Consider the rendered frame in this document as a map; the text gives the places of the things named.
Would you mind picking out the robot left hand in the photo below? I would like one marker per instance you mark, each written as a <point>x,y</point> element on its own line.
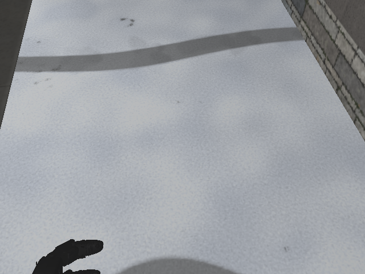
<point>67,253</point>

